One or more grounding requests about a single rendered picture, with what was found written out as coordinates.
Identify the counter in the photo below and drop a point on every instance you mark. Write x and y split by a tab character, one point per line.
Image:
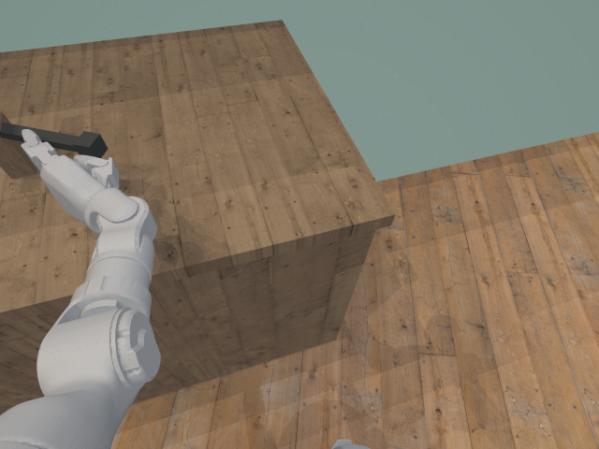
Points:
265	209

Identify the left robot forearm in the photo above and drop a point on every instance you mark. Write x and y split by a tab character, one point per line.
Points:
121	268

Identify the left robot upper arm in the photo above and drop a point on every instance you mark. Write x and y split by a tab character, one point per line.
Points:
91	370

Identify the robot left hand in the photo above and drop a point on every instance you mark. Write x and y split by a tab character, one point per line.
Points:
73	183

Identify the tap lever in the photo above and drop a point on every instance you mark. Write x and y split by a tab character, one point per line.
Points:
87	143

